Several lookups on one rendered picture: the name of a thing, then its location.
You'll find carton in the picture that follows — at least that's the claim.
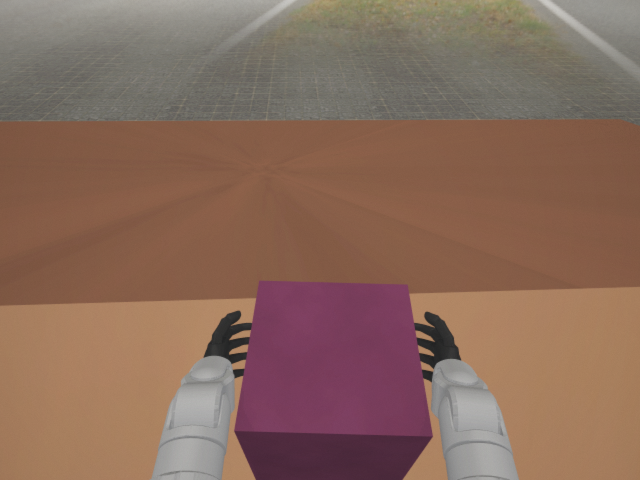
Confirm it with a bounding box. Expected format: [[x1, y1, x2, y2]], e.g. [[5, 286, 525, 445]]
[[234, 281, 433, 480]]

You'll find left robot forearm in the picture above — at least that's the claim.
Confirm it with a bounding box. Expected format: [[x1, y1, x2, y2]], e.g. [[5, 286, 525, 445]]
[[150, 356, 235, 480]]

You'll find right robot forearm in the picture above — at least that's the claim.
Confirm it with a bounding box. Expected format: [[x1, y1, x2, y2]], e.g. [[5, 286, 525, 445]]
[[431, 359, 519, 480]]

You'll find robot left hand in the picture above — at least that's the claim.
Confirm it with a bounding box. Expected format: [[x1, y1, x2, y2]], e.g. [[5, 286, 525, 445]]
[[203, 311, 252, 379]]

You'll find robot right hand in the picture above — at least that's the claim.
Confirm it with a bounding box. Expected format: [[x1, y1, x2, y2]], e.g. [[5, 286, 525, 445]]
[[414, 312, 461, 382]]

